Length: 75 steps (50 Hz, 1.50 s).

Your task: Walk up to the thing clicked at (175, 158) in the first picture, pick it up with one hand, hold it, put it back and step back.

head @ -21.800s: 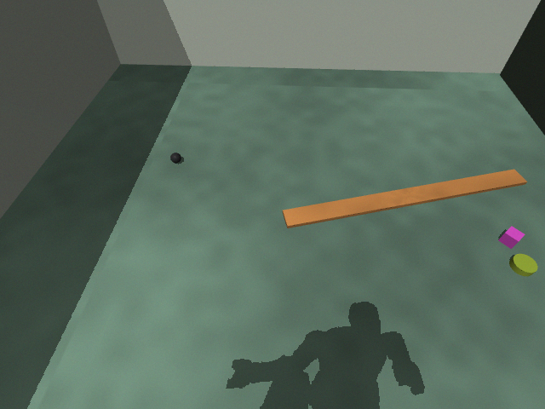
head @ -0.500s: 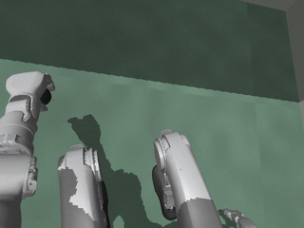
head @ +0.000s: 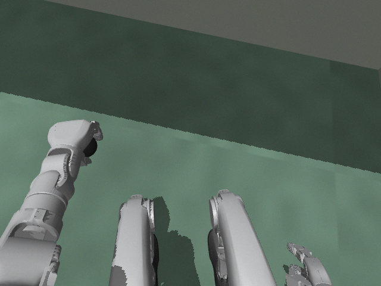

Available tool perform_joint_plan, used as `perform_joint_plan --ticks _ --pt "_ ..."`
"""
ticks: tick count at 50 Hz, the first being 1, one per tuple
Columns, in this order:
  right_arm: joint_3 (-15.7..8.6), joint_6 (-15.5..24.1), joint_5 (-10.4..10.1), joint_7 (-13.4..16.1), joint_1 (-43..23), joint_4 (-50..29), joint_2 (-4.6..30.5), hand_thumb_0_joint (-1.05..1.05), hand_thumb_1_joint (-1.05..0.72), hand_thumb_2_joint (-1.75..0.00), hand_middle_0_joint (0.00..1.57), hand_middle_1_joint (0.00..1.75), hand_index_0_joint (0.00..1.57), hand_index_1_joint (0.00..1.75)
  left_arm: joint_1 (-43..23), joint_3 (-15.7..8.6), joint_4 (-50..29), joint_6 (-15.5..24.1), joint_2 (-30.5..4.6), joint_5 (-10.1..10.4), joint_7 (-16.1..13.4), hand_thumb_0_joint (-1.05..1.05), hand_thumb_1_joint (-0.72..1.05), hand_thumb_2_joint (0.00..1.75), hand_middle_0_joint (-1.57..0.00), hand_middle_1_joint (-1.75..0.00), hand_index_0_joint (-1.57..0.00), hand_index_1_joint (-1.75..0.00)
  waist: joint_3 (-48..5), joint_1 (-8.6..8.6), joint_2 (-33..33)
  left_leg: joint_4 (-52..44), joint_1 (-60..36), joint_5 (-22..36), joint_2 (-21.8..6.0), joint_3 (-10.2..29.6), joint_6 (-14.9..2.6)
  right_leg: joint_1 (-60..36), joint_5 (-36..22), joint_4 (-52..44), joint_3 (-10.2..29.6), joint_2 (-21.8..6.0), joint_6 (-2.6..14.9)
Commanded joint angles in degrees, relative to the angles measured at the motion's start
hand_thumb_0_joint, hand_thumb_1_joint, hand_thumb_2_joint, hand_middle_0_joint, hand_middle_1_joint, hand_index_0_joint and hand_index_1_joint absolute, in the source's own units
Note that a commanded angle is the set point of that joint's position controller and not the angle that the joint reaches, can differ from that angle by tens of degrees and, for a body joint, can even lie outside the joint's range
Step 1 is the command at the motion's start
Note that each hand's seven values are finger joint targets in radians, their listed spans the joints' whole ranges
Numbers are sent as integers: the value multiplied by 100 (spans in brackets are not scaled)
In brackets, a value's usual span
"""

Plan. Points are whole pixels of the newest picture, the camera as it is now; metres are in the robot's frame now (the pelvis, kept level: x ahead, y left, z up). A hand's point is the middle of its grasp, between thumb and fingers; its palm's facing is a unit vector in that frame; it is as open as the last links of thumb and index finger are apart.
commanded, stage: lift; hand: left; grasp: from above
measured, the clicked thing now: (84, 145) +0.44 +0.25 -0.12
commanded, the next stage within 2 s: hold in 0.92 s
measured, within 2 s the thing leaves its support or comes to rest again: neither
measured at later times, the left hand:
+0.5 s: hand (35, 134) +0.37 +0.24 +0.10, palm faces -0.43 -0.09 -0.90, open 7.7 cm
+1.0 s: hand out of the picture +0.38 +0.24 +0.18, palm faces -0.43 -0.09 -0.90, open 7.7 cm
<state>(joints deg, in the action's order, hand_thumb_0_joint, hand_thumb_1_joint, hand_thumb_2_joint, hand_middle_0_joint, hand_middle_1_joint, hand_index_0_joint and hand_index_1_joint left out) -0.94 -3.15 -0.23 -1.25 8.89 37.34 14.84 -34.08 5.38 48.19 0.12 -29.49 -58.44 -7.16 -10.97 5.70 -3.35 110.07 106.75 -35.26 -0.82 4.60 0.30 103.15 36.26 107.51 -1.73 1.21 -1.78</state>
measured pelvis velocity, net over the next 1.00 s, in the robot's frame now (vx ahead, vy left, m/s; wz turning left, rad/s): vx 0.07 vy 0.01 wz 0.03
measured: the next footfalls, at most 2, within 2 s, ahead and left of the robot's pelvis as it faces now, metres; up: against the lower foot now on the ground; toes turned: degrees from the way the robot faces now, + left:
none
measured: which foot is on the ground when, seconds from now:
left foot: down 0.00-1.00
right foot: down 0.00-1.00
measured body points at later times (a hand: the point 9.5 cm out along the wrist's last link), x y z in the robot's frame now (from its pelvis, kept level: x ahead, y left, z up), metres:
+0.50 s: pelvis +0.04 +0.00 +0.18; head +0.12 +0.01 +0.62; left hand +0.39 +0.24 +0.15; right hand +0.14 -0.26 +0.06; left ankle +0.09 +0.12 -0.45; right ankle +0.09 -0.13 -0.45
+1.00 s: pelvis +0.07 +0.01 +0.25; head +0.12 +0.00 +0.70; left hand +0.40 +0.24 +0.23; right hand +0.17 -0.26 +0.13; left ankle +0.09 +0.12 -0.45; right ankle +0.09 -0.13 -0.45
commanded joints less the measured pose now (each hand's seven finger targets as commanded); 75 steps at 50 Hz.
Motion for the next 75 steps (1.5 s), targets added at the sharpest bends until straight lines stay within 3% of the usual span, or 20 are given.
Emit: perform_joint_plan --ticks 1,3,7,8,10,13,20,25,28,30,34,42,52,54,56,60,63,67,72,75 --pt "-398 89 -75 204 617 -335 993 0 -91 -90 20 30 20 30 -1473 -370 -1178 -156 -1210 46 -209 0 56 51 -87 -67 -93 -62 -3127 110 -587 -2308 -3355 83 78 -69 -173 -2150 -554 -2026 -233 137 321" --pt "-394 90 -104 242 562 -359 947 0 -91 -90 20 30 20 30 -1274 -412 -1407 -223 -1214 117 -183 0 57 51 -89 -66 -94 -61 -3178 69 -464 -2513 -3573 213 103 -164 -185 -2584 -575 -2388 -157 120 308" --pt "-370 117 -164 347 472 -342 845 0 -91 -90 20 30 20 30 -753 -175 -1537 -275 -869 210 -132 0 56 50 -89 -65 -93 -60 -2901 61 -342 -3015 -4159 460 96 -235 -167 -3182 -788 -2921 -106 130 305" --pt "-372 112 -180 377 462 -345 843 0 -91 -90 20 30 20 30 -816 -275 -1732 -271 -1044 198 -143 0 57 52 -90 -65 -94 -61 -2931 27 -345 -3115 -4318 552 93 -280 -174 -3388 -842 -3083 -75 139 306" --pt "-351 125 -192 426 483 -300 784 0 -91 -90 20 30 20 30 -844 -210 -1771 -276 -960 207 -183 0 57 52 -90 -65 -94 -60 -2770 39 -254 -3389 -4588 670 93 -298 -170 -3721 -929 -3380 -43 149 298" --pt "-328 187 -209 495 485 -182 736 0 -91 -90 20 30 20 30 -698 -83 -1463 -275 -723 189 -247 0 54 53 -90 -63 -93 -59 -2136 69 -231 -3890 -4900 544 62 -233 -137 -3953 -806 -3798 9 145 291" --pt "-346 320 -224 547 529 -103 699 0 -91 -91 20 30 20 30 -376 54 -899 -247 -516 163 -331 0 59 52 -92 -64 -96 -60 -1714 -78 -37 -4760 -5667 966 89 -291 -120 -5004 -1109 -4750 135 152 293" --pt "-359 366 -200 542 591 -94 688 0 -91 -90 20 30 20 30 -394 160 -881 -202 -335 145 -408 0 60 52 -93 -63 -97 -59 -1592 -121 -28 -5265 -6279 1415 93 -350 -118 -5596 -1545 -5216 135 164 284" --pt "-387 362 -198 537 667 -81 717 0 -91 -90 20 30 20 30 -383 29 -830 -190 -504 79 -501 0 62 51 -95 -61 -99 -57 -1528 -213 -48 -5566 -6660 1662 93 -389 -109 -5940 -1776 -5503 147 147 283" --pt "-373 357 -183 518 677 -63 699 0 -91 -90 20 30 20 30 -554 145 -826 -184 -374 53 -539 0 60 54 -94 -63 -98 -59 -1404 -121 -30 -5742 -6862 1712 94 -385 -105 -6050 -1845 -5686 168 133 269" --pt "-411 362 -177 496 688 -66 725 0 -91 -90 20 30 20 30 -439 117 -789 -219 -354 62 -589 0 60 53 -95 -58 -98 -55 -1375 -175 -20 -6087 -7294 1985 87 -384 -82 -6437 -2097 -5993 169 115 256" --pt "-452 333 -195 469 694 -112 723 0 -91 -90 20 30 20 30 -251 226 -812 -235 -207 127 -489 0 58 52 -94 -58 -97 -55 -1195 -216 149 -6619 -7878 2414 120 -419 -72 -7074 -2493 -6544 220 103 230" --pt "-469 307 -216 443 569 -171 723 0 -90 -90 20 30 20 30 -72 144 -974 -193 -306 102 -426 0 61 53 -95 -59 -98 -56 -986 -331 117 -7114 -8408 2729 126 -456 -34 -7564 -2696 -6955 203 114 239" --pt "-474 293 -231 440 571 -169 735 0 -91 -90 20 30 20 30 -260 253 -1085 -181 -251 74 -344 0 58 52 -93 -59 -97 -55 -999 -262 136 -7159 -8513 2894 124 -466 -39 -7626 -2857 -7003 227 122 234" --pt "-489 282 -240 443 545 -190 776 0 -91 -90 20 30 20 30 -103 146 -1035 -166 -407 80 -278 0 60 52 -94 -59 -98 -55 -957 -329 175 -7217 -8601 2963 142 -513 -54 -7742 -2931 -7101 233 106 228" --pt "-471 261 -250 433 506 -228 754 0 -90 -90 20 30 20 30 -155 275 -1246 -149 -249 121 -145 0 60 55 -94 -61 -98 -57 -950 -309 169 -7294 -8774 3213 139 -544 -66 -7900 -3160 -7198 253 115 219" --pt "-478 230 -271 426 454 -290 777 0 -90 -90 20 30 20 30 -72 163 -1282 -156 -388 124 -97 0 60 56 -94 -62 -98 -58 -846 -382 211 -7412 -8798 3134 159 -553 -61 -8054 -3100 -7302 256 109 217" --pt "-446 219 -285 423 357 -378 754 0 -91 -90 20 30 20 30 -15 235 -1372 -166 -332 123 33 0 59 54 -93 -63 -97 -58 -740 -369 229 -7510 -8830 3084 152 -558 -69 -8101 -3049 -7379 280 117 217" --pt "-467 177 -301 424 288 -445 782 0 -91 -90 20 30 20 30 2 139 -1694 -144 -487 107 172 0 57 57 -92 -64 -95 -60 -908 -499 170 -7559 -9088 3495 146 -588 -75 -8369 -3386 -7417 260 119 217" --pt "-426 162 -303 424 240 -458 747 0 -90 -90 20 30 20 30 -96 214 -1768 -154 -393 128 209 0 60 57 -92 -68 -96 -63 -734 -449 145 -7663 -9088 3348 146 -584 -71 -8330 -3282 -7511 282 115 212"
